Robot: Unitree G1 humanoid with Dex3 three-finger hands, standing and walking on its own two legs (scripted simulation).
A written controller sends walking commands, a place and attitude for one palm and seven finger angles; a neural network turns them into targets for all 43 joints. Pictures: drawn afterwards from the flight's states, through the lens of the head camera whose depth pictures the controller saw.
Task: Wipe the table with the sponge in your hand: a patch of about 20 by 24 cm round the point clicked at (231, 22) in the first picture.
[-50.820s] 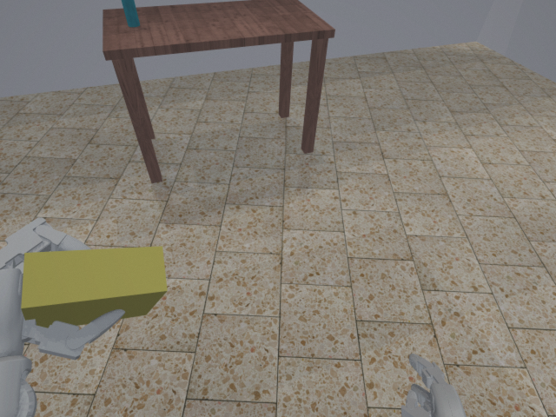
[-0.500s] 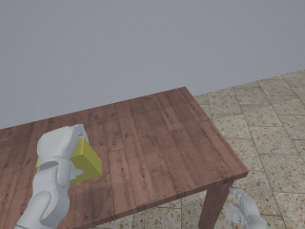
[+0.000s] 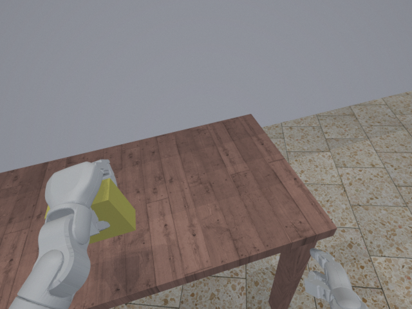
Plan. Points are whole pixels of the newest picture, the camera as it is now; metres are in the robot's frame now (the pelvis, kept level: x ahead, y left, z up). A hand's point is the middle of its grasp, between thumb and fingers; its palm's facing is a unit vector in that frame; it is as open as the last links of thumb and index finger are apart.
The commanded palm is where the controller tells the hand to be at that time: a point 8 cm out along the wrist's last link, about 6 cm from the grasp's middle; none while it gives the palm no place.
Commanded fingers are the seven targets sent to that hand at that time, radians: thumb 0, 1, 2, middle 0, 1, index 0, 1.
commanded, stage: bring the sponge back beside the body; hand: left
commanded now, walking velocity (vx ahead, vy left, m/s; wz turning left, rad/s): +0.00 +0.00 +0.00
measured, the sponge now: (100, 218) +0.25 +0.27 +0.06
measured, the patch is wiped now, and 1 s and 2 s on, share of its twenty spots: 1.00 1.00 1.00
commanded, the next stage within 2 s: step back with the hand held close in 1.56 s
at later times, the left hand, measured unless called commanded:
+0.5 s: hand (84, 215) +0.22 +0.26 +0.11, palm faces +0.10 -0.15 -0.98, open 9.4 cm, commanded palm +0.19 +0.26 +0.19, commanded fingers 0.00 0.10 1.30 -1.20 -1.60 -1.20 -1.60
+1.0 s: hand (68, 228) +0.19 +0.28 +0.12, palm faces +0.10 -0.12 -0.99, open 9.4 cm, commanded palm +0.16 +0.27 +0.18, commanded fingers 0.00 0.10 1.30 -1.20 -1.60 -1.20 -1.60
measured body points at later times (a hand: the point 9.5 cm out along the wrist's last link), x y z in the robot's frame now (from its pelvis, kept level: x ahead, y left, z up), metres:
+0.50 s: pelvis +0.00 +0.00 +0.00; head -0.03 -0.05 +0.45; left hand +0.21 +0.27 +0.17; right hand +0.24 -0.21 -0.09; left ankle +0.02 +0.11 -0.74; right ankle +0.01 -0.09 -0.74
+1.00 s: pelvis +0.00 +0.00 +0.00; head -0.04 -0.05 +0.44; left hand +0.18 +0.28 +0.17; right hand +0.24 -0.21 -0.09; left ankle +0.02 +0.11 -0.74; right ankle +0.01 -0.09 -0.74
